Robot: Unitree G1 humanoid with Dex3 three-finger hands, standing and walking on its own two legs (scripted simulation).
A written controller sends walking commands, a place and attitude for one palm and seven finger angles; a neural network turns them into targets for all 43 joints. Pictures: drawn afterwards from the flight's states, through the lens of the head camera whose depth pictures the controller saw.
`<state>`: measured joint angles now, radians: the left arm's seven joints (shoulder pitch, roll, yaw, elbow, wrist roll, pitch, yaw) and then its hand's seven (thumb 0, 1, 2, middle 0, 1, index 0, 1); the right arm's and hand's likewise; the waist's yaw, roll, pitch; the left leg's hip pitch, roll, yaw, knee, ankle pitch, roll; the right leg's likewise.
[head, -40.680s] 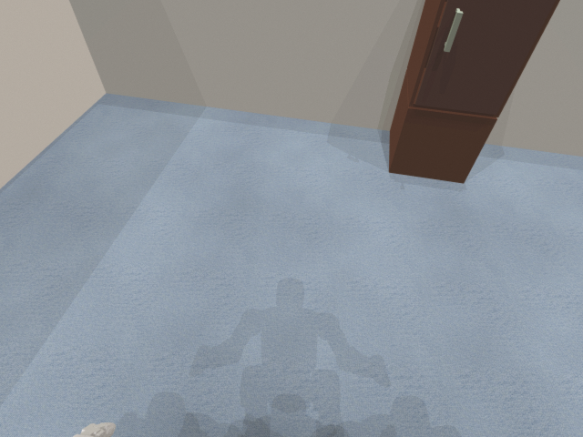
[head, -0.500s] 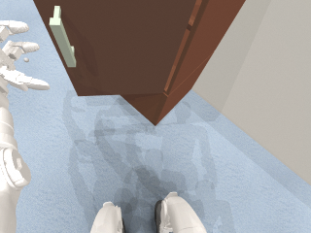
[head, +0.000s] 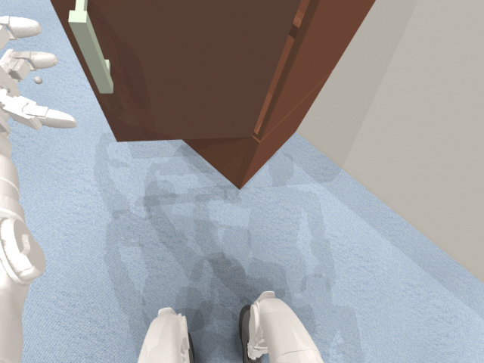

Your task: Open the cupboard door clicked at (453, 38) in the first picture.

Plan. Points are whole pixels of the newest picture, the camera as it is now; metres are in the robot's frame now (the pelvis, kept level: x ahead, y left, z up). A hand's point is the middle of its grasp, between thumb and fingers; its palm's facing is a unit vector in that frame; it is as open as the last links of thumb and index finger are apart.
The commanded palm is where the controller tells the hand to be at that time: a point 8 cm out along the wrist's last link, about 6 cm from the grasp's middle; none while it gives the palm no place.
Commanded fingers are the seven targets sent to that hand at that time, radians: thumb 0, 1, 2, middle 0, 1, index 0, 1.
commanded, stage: slide the fingers in behind the handle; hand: left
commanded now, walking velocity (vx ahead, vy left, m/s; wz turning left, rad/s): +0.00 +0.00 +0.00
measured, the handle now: (95, 47) +0.58 +0.18 +0.07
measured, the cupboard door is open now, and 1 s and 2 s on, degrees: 49 49 49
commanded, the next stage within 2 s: close the thumb around the handle in 1.56 s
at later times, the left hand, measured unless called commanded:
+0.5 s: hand (77, 76) +0.53 +0.20 +0.06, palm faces +0.03 -1.00 -0.02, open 14.0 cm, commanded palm +0.51 +0.24 +0.07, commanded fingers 0.00 -0.50 0.30 -0.30 -1.20 -0.30 -1.20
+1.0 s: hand (103, 76) +0.53 +0.16 +0.06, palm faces +0.03 -1.00 -0.02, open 14.0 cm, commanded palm +0.51 +0.20 +0.07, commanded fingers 0.00 -0.50 0.30 -0.30 -1.20 -0.30 -1.20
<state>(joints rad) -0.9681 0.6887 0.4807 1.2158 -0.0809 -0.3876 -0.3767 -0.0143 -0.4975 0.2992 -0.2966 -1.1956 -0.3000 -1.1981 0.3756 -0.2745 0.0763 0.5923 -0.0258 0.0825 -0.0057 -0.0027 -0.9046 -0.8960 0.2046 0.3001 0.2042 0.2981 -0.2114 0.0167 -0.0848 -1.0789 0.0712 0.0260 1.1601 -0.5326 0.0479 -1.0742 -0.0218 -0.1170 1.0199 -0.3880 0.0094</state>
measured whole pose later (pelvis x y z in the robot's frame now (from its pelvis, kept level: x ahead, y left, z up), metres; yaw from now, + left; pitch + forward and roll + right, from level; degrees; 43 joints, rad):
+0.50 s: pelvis +0.01 -0.01 +0.00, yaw +0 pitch +25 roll -4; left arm -0.95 0.59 0.45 1.19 -0.06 -0.39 -0.27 -0.01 -0.50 0.30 -0.30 -1.20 -0.30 -1.20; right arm 0.39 -0.27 0.06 0.59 -0.03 0.08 0.01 0.00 -0.90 -0.90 0.20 0.30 0.20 0.30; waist -0.21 0.03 -0.09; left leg -1.04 0.08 0.04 1.13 -0.53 0.04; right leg -1.06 -0.02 -0.10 1.01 -0.39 0.00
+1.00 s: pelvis +0.01 -0.02 +0.00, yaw +0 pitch +25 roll -3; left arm -0.95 0.50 0.40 1.17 -0.05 -0.42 -0.19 -0.01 -0.50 0.30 -0.30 -1.20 -0.30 -1.20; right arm 0.38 -0.26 0.05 0.60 -0.04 0.07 0.02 0.00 -0.91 -0.90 0.20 0.30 0.20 0.30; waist -0.20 0.03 -0.10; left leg -1.03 0.07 0.04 1.12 -0.53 0.03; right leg -1.05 -0.02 -0.10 1.02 -0.41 -0.01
